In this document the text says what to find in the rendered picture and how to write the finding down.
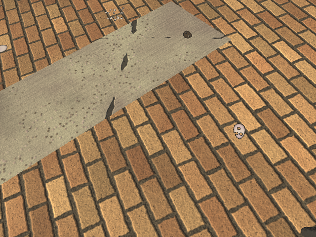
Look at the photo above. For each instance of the robot right hand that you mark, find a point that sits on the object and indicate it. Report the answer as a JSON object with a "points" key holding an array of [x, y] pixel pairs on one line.
{"points": [[308, 231]]}

